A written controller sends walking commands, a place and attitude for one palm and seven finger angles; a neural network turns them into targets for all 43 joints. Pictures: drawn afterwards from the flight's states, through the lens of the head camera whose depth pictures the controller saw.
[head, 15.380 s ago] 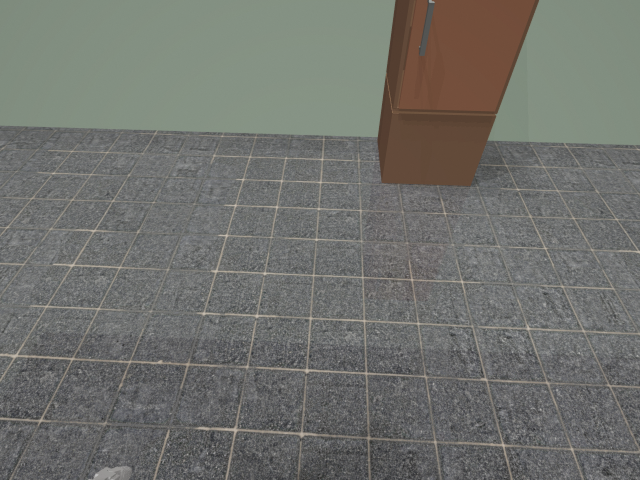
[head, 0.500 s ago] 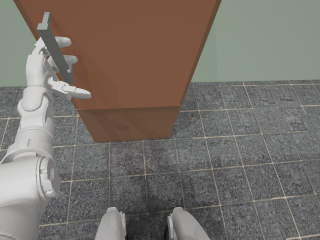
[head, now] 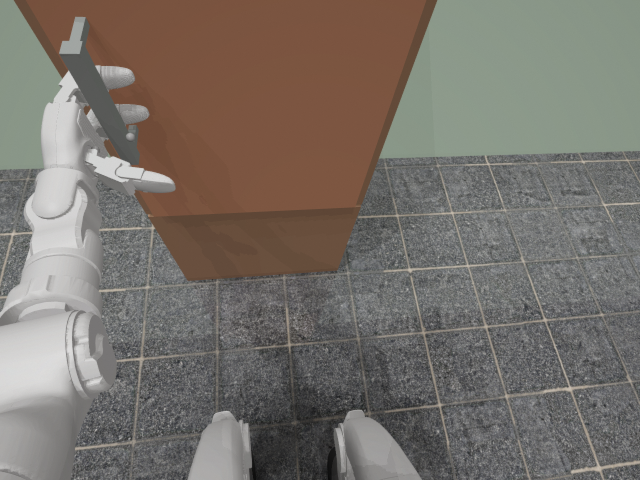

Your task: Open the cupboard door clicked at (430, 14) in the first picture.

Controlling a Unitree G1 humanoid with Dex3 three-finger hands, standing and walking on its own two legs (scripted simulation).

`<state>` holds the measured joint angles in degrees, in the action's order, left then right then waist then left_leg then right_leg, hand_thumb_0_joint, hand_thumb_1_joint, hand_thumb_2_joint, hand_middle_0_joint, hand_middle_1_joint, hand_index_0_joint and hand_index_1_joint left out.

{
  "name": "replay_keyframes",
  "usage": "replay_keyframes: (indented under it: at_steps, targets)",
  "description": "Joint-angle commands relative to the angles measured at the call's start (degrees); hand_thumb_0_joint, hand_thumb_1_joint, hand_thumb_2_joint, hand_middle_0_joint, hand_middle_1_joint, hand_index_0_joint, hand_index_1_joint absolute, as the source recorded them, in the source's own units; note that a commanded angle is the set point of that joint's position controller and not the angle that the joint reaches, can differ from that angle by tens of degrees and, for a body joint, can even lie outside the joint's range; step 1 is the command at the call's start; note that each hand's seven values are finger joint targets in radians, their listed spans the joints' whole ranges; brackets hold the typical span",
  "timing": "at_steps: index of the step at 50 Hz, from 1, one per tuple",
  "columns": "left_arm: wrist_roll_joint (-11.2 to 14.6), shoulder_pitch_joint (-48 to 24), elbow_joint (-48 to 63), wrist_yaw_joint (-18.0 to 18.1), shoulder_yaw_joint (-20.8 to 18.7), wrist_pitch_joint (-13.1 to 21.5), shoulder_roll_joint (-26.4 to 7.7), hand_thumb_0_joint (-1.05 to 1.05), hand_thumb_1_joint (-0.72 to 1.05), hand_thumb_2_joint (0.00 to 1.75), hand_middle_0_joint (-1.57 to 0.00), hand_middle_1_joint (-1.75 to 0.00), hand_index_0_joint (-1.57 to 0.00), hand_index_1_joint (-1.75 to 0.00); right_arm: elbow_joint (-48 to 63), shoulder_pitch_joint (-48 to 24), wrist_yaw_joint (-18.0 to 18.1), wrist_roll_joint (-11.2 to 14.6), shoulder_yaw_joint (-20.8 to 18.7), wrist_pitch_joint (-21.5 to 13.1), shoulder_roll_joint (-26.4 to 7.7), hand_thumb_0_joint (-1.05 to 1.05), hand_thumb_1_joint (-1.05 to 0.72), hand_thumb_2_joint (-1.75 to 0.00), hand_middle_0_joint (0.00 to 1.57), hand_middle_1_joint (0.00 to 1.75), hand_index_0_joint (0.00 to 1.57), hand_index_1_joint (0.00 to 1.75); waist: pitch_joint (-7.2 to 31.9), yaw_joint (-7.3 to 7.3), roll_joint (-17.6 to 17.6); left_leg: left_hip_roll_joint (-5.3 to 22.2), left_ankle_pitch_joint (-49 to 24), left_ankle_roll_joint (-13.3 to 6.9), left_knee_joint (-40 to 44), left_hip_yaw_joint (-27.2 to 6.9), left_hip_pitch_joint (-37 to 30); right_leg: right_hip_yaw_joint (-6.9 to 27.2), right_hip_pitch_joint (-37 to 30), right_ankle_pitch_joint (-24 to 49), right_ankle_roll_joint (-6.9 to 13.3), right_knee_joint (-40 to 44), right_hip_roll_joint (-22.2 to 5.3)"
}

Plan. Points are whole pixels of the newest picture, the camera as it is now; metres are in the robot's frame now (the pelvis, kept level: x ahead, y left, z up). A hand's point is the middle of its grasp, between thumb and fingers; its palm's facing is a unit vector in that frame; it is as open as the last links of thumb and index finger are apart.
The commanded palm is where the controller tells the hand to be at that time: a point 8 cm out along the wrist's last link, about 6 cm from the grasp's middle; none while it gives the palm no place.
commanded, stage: close the thumb around the handle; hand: left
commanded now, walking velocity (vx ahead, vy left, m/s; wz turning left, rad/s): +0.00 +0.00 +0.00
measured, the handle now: (109, 100) +0.56 +0.21 +0.08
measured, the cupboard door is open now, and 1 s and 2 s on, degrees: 0 4 43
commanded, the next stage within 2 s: pull the door open along its arc in 0.66 s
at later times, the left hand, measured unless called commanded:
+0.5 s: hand (127, 145) +0.50 +0.19 +0.07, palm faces +0.04 -1.00 -0.01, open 7.0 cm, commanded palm +0.47 +0.22 +0.07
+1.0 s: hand (127, 157) +0.48 +0.19 +0.07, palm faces +0.02 -1.00 -0.01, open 5.7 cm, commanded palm +0.43 +0.23 +0.07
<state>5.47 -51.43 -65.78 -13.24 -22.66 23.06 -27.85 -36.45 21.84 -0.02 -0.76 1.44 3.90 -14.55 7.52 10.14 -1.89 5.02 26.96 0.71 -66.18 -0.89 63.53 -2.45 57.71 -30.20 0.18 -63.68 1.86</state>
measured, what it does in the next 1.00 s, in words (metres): stands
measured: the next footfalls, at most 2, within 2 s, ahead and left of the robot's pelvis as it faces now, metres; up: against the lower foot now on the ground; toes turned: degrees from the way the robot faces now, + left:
none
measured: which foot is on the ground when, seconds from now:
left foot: down 0.00-1.00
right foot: down 0.00-1.00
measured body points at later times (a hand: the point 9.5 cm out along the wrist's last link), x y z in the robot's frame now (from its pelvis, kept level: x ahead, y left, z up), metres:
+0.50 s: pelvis +0.01 +0.00 +0.01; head +0.13 +0.02 +0.44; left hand +0.49 +0.24 +0.08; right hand +0.02 -0.26 -0.11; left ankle +0.03 +0.13 -0.65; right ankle +0.00 -0.12 -0.65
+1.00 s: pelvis +0.01 +0.00 +0.01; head +0.12 +0.01 +0.44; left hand +0.47 +0.24 +0.08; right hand +0.03 -0.27 -0.11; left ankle +0.03 +0.13 -0.65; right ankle +0.00 -0.12 -0.65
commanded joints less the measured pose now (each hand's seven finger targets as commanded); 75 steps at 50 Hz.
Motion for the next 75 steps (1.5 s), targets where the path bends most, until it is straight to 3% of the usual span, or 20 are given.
replay_keyframes:
  at_steps: [1,2,5,6,13,21,23,35,38,39,40,51,58,59,60,61,65,66,70,75]
  targets:
    - [0.7,-24.0,12.8,0.4,-1.8,4.3,-14.0,0.0,-0.33,0.37,-0.31,-1.22,-0.31,-1.22,2.4,9.6,0.5,0.0,-3.9,-0.7,-10.0,0.0,-0.9,-0.9,0.2,0.3,0.2,0.3,28.3,0.06,-6.7,-3.3,-22.2,-2.7,4.8,-1.3,-26.4,0.9,-9.1,23.6,0.6,8.1,1.7]
    - [0.3,-22.9,12.9,0.5,-2.6,4.6,-15.3,0.0,-0.28,0.4,-0.32,-1.22,-0.32,-1.22,2.6,9.7,0.5,0.1,-3.8,-0.6,-10.1,0.0,-0.9,-0.9,0.2,0.3,0.2,0.3,28.9,-0.79,-7.0,-3.2,-22.6,-2.4,5.2,-1.4,-26.7,0.8,-9.7,23.8,0.7,8.0,1.6]
    - [0.6,-23.2,11.8,0.4,1.0,4.6,-10.4,0.0,-0.11,0.47,-0.33,-1.24,-0.33,-1.24,2.5,9.2,0.3,0.1,-4.0,-0.5,-9.9,0.0,-0.9,-0.9,0.2,0.3,0.2,0.3,26.2,0.53,-6.3,-3.1,-21.2,-2.3,5.4,-1.7,-27.4,0.3,-6.8,21.5,0.6,8.7,1.7]
    - [0.8,-24.0,11.9,0.7,-0.4,5.0,-12.1,0.0,-0.05,0.49,-0.33,-1.25,-0.33,-1.25,2.3,9.6,0.4,0.0,-3.9,-0.6,-10.1,0.0,-0.9,-0.9,0.2,0.3,0.2,0.3,26.2,0.5,-6.3,-3.1,-21.8,-2.4,5.4,-1.9,-27.6,0.4,-7.0,21.8,0.8,8.5,1.8]
    - [0.9,-22.2,15.1,0.6,0.8,6.2,-10.2,0.0,0.34,0.66,-0.36,-1.29,-0.36,-1.29,2.5,9.0,0.1,-0.1,-4.4,-0.4,-9.9,0.0,-0.9,-0.9,0.2,0.3,0.2,0.3,30.0,-0.28,-6.8,-3.1,-25.2,-2.1,5.6,-2.0,-30.9,0.2,-8.2,24.4,0.8,8.1,1.7]
    - [1.4,-21.7,17.2,1.1,3.1,7.2,-6.6,0.0,0.79,0.85,-0.39,-1.34,-0.39,-1.34,2.4,8.3,-0.1,-0.1,-4.5,-0.4,-9.5,0.0,-0.9,-0.9,0.2,0.3,0.2,0.3,29.3,-0.35,-7.6,-3.2,-26.5,-2.0,6.0,-2.2,-33.1,-0.1,-7.8,24.9,1.0,8.4,1.8]
    - [1.4,-20.7,16.2,1.2,1.9,7.2,-8.1,0.0,0.9,0.9,-0.4,-1.35,-0.4,-1.35,2.1,8.0,0.0,0.0,-4.6,-0.2,-9.8,0.0,-0.9,-0.9,0.2,0.3,0.2,0.3,28.9,-0.45,-5.9,-3.3,-25.3,-2.0,6.0,-1.9,-31.6,0.2,-8.7,25.1,0.8,8.7,1.7]
    - [1.3,-22.6,16.0,1.1,3.7,8.1,-6.6,0.0,0.9,0.9,-0.4,-1.35,-0.4,-1.35,1.7,7.1,0.2,0.0,-4.5,-0.5,-9.6,0.0,-0.9,-0.9,0.2,0.3,0.2,0.3,28.2,0.0,-6.9,-3.3,-24.1,-1.9,6.0,-2.2,-32.1,0.2,-7.6,23.7,0.9,8.8,1.7]
    - [1.3,-23.5,15.6,1.0,3.3,8.3,-7.4,0.0,0.9,0.9,-0.4,-1.35,-0.4,-1.35,1.6,7.1,0.3,0.0,-4.4,-0.6,-9.6,0.0,-0.9,-0.9,0.2,0.3,0.2,0.3,28.2,-0.07,-6.9,-3.4,-22.9,-2.0,6.0,-2.2,-31.1,0.5,-7.9,23.2,0.9,8.7,1.6]
    - [0.8,-22.0,14.1,1.1,-0.5,8.2,-12.2,0.0,0.9,0.9,-0.4,-1.35,-0.4,-1.35,1.5,7.5,0.6,0.0,-4.4,-0.4,-10.2,0.0,-0.9,-0.9,0.2,0.3,0.2,0.3,28.1,-0.89,-5.6,-3.3,-22.6,-2.0,6.0,-2.2,-29.9,0.6,-8.8,23.0,0.9,8.6,1.6]
    - [0.8,-20.0,13.6,0.8,-0.4,7.9,-12.4,0.0,0.9,0.9,-0.4,-1.35,-0.4,-1.35,2.2,7.1,0.6,0.2,-4.1,-0.3,-10.1,0.0,-0.9,-0.9,0.2,0.3,0.2,0.3,27.7,-1.44,-5.6,-3.6,-22.0,-2.1,6.4,-1.9,-28.7,0.8,-10.0,23.0,0.9,8.6,1.5]
    - [5.6,2.8,26.8,-1.6,1.8,5.8,-4.8,0.0,0.9,0.9,-0.4,-1.35,-0.4,-1.35,7.1,4.2,-0.2,1.5,-4.7,0.0,-8.8,0.0,-0.9,-0.9,0.2,0.3,0.2,0.3,28.8,-5.67,-3.4,-4.4,-25.6,-2.3,9.0,0.5,-28.9,0.6,-19.1,30.7,0.8,9.6,1.4]
    - [7.0,18.7,39.1,0.6,7.3,4.7,3.8,0.0,0.9,0.9,-0.4,-1.35,-0.4,-1.35,9.4,0.8,-0.9,2.0,-5.3,-1.0,-7.9,0.0,-0.9,-0.9,0.2,0.3,0.2,0.3,24.0,-6.74,-1.8,-4.4,-25.3,-2.1,11.0,1.3,-30.2,0.0,-19.6,31.4,0.5,10.8,1.0]
    - [11.0,18.5,42.2,9.3,0.0,4.3,6.5,0.0,0.9,0.9,-0.4,-1.35,-0.4,-1.35,9.4,-0.9,-0.7,1.6,-5.1,-1.9,-5.8,0.0,-0.9,-0.9,0.2,0.3,0.2,0.3,23.6,-11.39,-0.3,-4.4,-25.3,-1.4,11.9,1.7,-28.2,-0.8,-21.6,30.0,0.4,11.1,1.0]
    - [9.0,22.9,43.0,13.5,5.9,3.5,11.9,0.0,0.9,0.9,-0.4,-1.35,-0.4,-1.35,9.7,-1.5,-1.2,1.2,-5.0,-2.6,-5.6,0.0,-0.9,-0.9,0.2,0.3,0.2,0.3,21.6,-9.59,-1.3,-4.4,-24.5,-1.0,12.2,1.8,-28.6,-1.2,-20.4,29.0,0.3,10.9,1.1]
    - [7.5,25.1,45.6,17.3,6.4,3.5,12.8,0.0,0.9,0.9,-0.4,-1.35,-0.4,-1.35,9.7,-1.3,-1.5,0.7,-5.0,-3.1,-5.5,0.0,-0.9,-0.9,0.2,0.3,0.2,0.3,21.5,-9.89,0.6,-4.3,-25.5,-1.0,12.1,1.4,-28.5,-1.6,-20.8,29.1,0.5,10.5,1.1]
    - [-0.3,32.5,55.4,30.6,13.9,3.5,20.8,0.0,0.9,0.9,-0.4,-1.35,-0.4,-1.35,10.5,-3.8,-3.1,-1.3,-5.3,-3.2,-4.3,0.0,-0.9,-0.9,0.2,0.3,0.2,0.3,22.2,-10.08,-0.9,-4.1,-27.9,-0.5,11.8,1.7,-30.8,-1.7,-20.7,30.0,0.6,9.4,0.4]
    - [-2.2,34.1,55.8,33.5,15.5,2.9,22.2,0.0,0.9,0.9,-0.4,-1.35,-0.4,-1.35,10.8,-4.1,-3.3,-1.9,-5.2,-3.2,-4.3,0.0,-0.9,-0.9,0.2,0.3,0.2,0.3,21.5,-9.6,1.6,-4.1,-27.2,-0.7,11.6,1.3,-30.0,-2.0,-20.7,29.5,0.6,9.3,0.6]
    - [-9.0,35.7,59.1,42.2,23.8,1.5,29.4,0.0,0.9,0.9,-0.4,-1.35,-0.4,-1.35,11.4,-7.2,-3.5,-3.0,-5.5,-3.0,-3.5,0.0,-0.9,-0.9,0.2,0.3,0.2,0.3,19.4,-8.54,3.4,-4.4,-21.7,-0.8,11.9,1.0,-29.1,-1.8,-20.3,26.0,0.8,10.1,-0.1]
    - [-13.7,38.0,62.8,44.0,34.1,0.3,36.3,0.0,0.9,0.9,-0.4,-1.35,-0.4,-1.35,12.3,-10.3,-2.6,-3.3,-5.1,-3.2,-2.4,0.0,-0.9,-0.9,0.2,0.3,0.2,0.3,17.3,-7.35,3.3,-4.5,-17.4,-1.2,12.5,0.8,-29.8,-1.3,-20.0,22.9,1.2,12.1,-0.8]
